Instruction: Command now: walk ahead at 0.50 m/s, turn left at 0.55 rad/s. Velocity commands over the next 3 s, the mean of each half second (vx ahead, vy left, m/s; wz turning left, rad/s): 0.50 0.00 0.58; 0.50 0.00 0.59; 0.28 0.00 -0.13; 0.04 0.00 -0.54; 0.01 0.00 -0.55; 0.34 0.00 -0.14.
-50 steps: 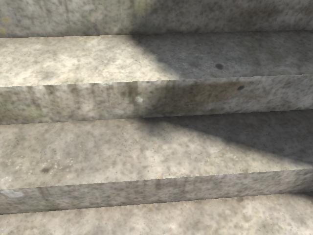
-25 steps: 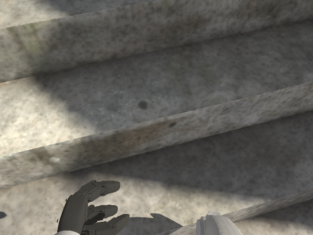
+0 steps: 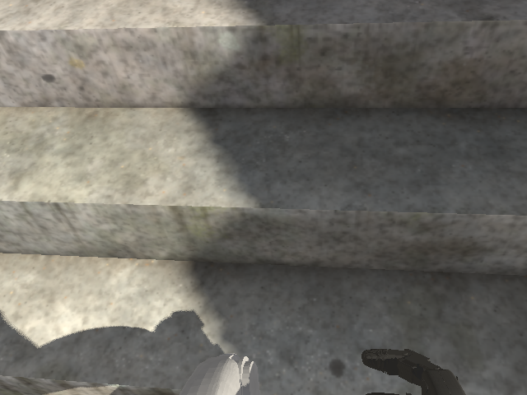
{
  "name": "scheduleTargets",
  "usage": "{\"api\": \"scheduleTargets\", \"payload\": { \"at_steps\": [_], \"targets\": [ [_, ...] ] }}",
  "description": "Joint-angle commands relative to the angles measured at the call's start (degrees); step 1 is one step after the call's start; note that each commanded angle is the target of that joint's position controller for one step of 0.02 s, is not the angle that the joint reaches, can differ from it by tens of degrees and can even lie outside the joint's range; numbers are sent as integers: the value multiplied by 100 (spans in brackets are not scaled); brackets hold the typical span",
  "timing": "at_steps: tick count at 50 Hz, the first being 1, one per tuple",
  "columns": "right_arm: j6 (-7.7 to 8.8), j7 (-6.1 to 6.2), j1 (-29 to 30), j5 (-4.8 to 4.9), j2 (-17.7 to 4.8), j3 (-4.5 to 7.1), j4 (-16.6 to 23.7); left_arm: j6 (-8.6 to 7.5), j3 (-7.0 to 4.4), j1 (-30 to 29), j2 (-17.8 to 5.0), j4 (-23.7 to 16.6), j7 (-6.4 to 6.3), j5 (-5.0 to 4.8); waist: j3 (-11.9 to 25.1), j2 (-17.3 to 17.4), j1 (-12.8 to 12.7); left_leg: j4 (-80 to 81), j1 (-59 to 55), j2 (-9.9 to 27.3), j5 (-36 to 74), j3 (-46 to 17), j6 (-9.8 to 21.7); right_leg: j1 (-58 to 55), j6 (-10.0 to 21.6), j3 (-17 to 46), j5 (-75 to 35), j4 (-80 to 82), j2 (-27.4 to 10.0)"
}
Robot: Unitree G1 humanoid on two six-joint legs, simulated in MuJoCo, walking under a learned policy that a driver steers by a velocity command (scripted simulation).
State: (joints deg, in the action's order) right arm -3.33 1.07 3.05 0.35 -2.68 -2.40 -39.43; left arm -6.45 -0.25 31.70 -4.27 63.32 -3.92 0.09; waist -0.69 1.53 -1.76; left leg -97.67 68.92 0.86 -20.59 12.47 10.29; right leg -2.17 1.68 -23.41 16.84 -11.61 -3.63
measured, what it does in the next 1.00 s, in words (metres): climbs, turning left: left foot 0.19 m higher, then right foot 0.19 m higher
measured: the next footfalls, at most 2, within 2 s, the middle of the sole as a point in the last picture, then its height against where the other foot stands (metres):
left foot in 0.06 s outside the picture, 0.19 m higher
right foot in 0.56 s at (340, 314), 0.19 m higher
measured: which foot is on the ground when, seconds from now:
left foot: up 0.00-0.04, down 0.06-0.56, up 0.58-1.00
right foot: down 0.00-0.08, up 0.10-0.54, down 0.56-1.00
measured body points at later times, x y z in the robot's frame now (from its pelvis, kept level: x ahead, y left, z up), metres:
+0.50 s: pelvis +0.26 +0.00 +0.19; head +0.30 +0.03 +0.64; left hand +0.53 +0.15 +0.16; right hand +0.24 -0.23 +0.06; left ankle +0.15 +0.03 -0.56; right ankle +0.43 -0.07 -0.27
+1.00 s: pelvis +0.51 +0.10 +0.37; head +0.56 +0.11 +0.81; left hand +0.32 +0.26 +0.24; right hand +0.83 +0.09 +0.30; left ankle +0.51 +0.28 -0.10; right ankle +0.46 -0.07 -0.37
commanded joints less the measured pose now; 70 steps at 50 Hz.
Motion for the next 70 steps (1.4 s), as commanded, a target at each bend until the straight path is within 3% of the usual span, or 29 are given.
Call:
{"api": "scheduleTargets", "payload": {
  "at_steps": [1, 3, 4, 5, 6, 9, 13, 19, 23, 25, 27, 28, 30, 31, 33, 35, 40, 44, 51, 54, 56, 57, 58, 59, 60, 62, 65, 67, 70],
  "targets": [
    [38, 28, -127, 259, -193, -29, 199, 24, -174, 573, -1333, -373, -242, -293, 689, -1137, 470, 2160, -2615, -856, -1566, 1225, 234, 106, 358, 292, -10986, -775, -1361],
    [140, 27, -1885, 31, -720, 187, -149, -9, -311, 117, -1924, -858, 46, -329, 1927, -1861, 1069, 3313, -4348, -1084, -1705, 127, 617, -161, 600, 528, -11430, -3454, -1681],
    [82, 66, -2134, -48, -1216, 401, -215, -98, -382, -371, -1994, -1410, 230, -94, 2080, -1160, 1261, 4404, -5709, -626, -2190, -1821, 907, 1809, 515, 780, -8958, -5025, -1213],
    [-65, 140, -1758, -43, -2011, 765, -186, -148, -422, -1453, -1700, -1937, 481, 31, 2041, 1019, 1351, 7122, -6194, 522, -3718, -5746, 1561, 4067, 131, 1193, -1642, -7970, 622],
    [-22, 129, -1170, -186, -2003, 839, 30, -220, -420, -1903, -1298, -2398, 612, 303, 2032, 155, 959, 8315, -5888, 982, -4032, -7162, 1351, 4904, 83, 2903, -1270, -10280, 589],
    [436, 111, -1420, -318, -994, 575, -906, -74, -10, -2184, -155, -3119, 392, 387, -59, -938, -6, 7613, -3897, 760, -2200, -5334, 538, 6068, 323, 2876, -1816, -11416, 293],
    [786, -57, -1787, -230, -871, 478, -1255, 190, 252, -1644, 132, -2957, 222, 334, -539, -603, -347, 7125, -3855, 117, 784, -2910, 37, 6811, 341, 2650, -1533, -10936, 119],
    [1060, -211, -3271, -182, -1093, 516, -1649, 261, 465, -3972, 453, -3838, 167, 396, -269, 19, 453, 7831, -5554, 418, 317, -3656, -33, 9236, 537, 2247, -5, -12538, -35],
    [893, 199, -3495, -32, -1116, 624, -1526, 360, 589, -5302, 452, -4507, 300, 314, -67, 147, 831, 9341, -5332, 437, 2924, -3474, 327, 7137, 319, 1611, 238, -9150, -51],
    [817, 263, -2630, 77, -1282, 693, -1109, 412, 459, -3732, 268, -3720, 274, 106, 1234, 337, 17, 8514, -4968, 162, 7735, -2058, 114, 3715, 540, 1225, 878, -7014, 562],
    [1116, 111, -2457, 64, -2062, 973, -679, 455, 54, -2403, -483, -3471, 155, -95, 2366, 813, -704, 6941, -5975, 782, 10911, -2726, 292, 2243, 560, 1617, 1028, -5927, 732],
    [1293, -38, -2056, 162, -2223, 1074, -539, 412, -127, -1972, -901, -3345, 139, -38, 2599, 585, -1088, 5671, -6088, 628, 10486, -2724, 218, 1588, 592, 2045, 1162, -4690, 700],
    [1449, -327, -1673, -35, -1258, 972, 156, 577, -489, -1654, -1733, -2958, -6, 122, 2641, -2136, -905, 602, -2893, -1049, 1344, -2166, -505, 573, 1824, 7458, 1350, -1391, -1712],
    [1340, -339, -1632, -352, -955, 907, 453, 626, -469, -2174, -1295, -2929, -2, 68, 2105, -1238, -441, -1081, -2119, -667, 1295, -2463, -446, 1239, 1749, 7844, 3478, -971, -1817],
    [1103, -243, -1293, -539, -264, 558, 764, 425, -265, -2405, -444, -2123, 87, 122, 96, -119, 201, -2077, -838, -501, 1780, -2287, -167, 2700, 1279, 6045, 3531, -1424, -1622],
    [771, -153, -1579, -333, -101, 393, 784, 231, -129, -2093, 108, -1443, 80, 272, -453, 298, 685, -2328, -594, -396, 1535, -2399, -171, 3313, 727, 4319, 1770, -1458, -1430],
    [395, -22, -1091, -211, -715, 470, 1021, -147, -287, -2216, -723, -1281, 329, 176, -561, 3, 990, -181, -1071, -118, 1972, -2196, -431, 3387, 444, 1949, -857, -504, -1169],
    [290, 22, -413, -354, -736, 654, 1012, -372, -492, -917, -1317, -1000, 270, 256, -125, -420, 302, -1562, 557, -233, 711, -1834, -211, 398, 730, 1910, -1684, -160, -1516],
    [390, -87, 1745, -403, -383, 455, 1665, -330, -470, 393, -1195, -567, 170, 335, -557, -887, -473, -1245, 2851, 43, -1295, -1368, -157, -2079, 489, 1572, -2397, 445, -1772],
    [436, -283, 2252, -321, -134, 188, 2179, -52, -385, 337, -1019, -325, 88, 137, -799, -931, -284, 592, 2171, 736, -1418, -526, -156, -1815, 648, 1250, -3128, 1385, -1472],
    [469, -457, 769, -80, -265, 212, 1536, 31, -381, -19, -1302, -687, 219, -54, 665, -518, -5, 2989, -3806, -330, -15, 649, -79, 685, 956, 1075, -8438, 449, -1237],
    [430, -335, -1565, 6, -585, 415, 1043, -197, -512, -28, -2123, -806, 401, -175, 2154, -1441, 1030, 3136, -6255, -900, 963, 315, -22, 758, 739, 1354, -11430, -1292, -1356],
    [443, -214, -2534, 64, -1206, 645, 915, -452, -647, -625, -2608, -1035, 547, -463, 3018, -1965, 1792, 3984, -7063, -323, 746, -1273, 298, 1111, 303, 1526, -11515, -3263, -1016],
    [498, -205, -3102, -341, -1828, 829, 741, -530, -553, -749, -2198, -1463, 658, -825, 3851, -402, 2013, 5498, -8622, 1559, 3269, -3879, 1212, 2712, -272, 1769, -6086, -6476, 14],
    [545, -156, -2761, -280, -2187, 935, 738, -498, -537, -681, -1919, -1503, 747, -642, 5032, 353, 1482, 6204, -8806, 2449, 5998, -5337, 1269, 2769, -420, 2643, -62, -9144, 969],
    [667, -270, -1818, -215, -2159, 960, 423, -203, -436, -1040, -933, -1844, 508, -383, 3994, -448, 686, 6248, -7541, 2278, 4099, -4370, 655, 3556, -306, 2966, -720, -10184, 276],
    [700, -221, -1027, -174, -884, 570, -113, 226, -262, -1210, -406, -2099, 275, 137, 1065, 77, -166, 6591, -4910, 1656, 1567, -2909, 177, 4439, -94, 2955, -504, -9937, -145],
    [896, -166, -1237, -271, -527, 435, -356, 391, -140, -1299, -255, -2150, 197, 46, 347, -134, -280, 7269, -4030, 1737, 1723, -2329, 72, 4544, -97, 2992, -202, -9543, -50],
    [1132, -175, -1198, -313, -832, 411, -319, 599, -271, -1089, -512, -2017, 50, 1, 119, -163, -293, 7746, -3730, 1805, 2884, -1254, 181, 4273, -188, 2591, -721, -9284, 373]
  ]
}}
Over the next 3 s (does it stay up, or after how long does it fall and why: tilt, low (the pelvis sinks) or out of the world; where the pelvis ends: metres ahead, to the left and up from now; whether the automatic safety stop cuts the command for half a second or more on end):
stays up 1.10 0.20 0.77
